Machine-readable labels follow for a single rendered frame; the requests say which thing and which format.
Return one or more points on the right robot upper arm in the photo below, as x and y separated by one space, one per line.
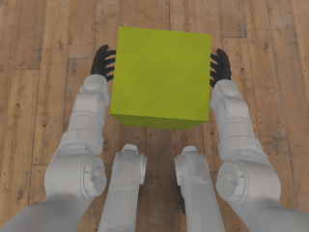
252 189

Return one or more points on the right robot hand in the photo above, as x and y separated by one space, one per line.
222 68

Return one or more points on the robot left forearm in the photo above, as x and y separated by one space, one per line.
84 134

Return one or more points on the robot right shin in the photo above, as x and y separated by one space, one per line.
201 156

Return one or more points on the left robot hand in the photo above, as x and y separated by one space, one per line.
99 62

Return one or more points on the left robot upper arm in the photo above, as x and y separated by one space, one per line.
71 183

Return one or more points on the robot right thigh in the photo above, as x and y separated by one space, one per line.
201 208

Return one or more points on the carton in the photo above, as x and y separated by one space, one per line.
161 79

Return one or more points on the robot right forearm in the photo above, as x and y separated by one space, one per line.
234 126

